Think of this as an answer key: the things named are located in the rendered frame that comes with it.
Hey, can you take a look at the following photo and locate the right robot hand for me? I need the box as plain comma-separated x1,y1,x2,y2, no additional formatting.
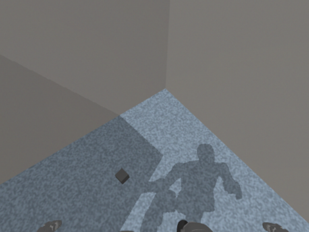
263,222,288,232

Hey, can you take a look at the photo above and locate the left robot hand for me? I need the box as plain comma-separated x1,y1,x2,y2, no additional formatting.
36,220,62,232

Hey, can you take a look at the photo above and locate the right robot foot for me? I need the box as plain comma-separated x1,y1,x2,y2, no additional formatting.
177,220,188,232

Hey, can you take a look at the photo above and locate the cube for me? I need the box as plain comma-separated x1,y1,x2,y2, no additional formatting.
115,169,129,184

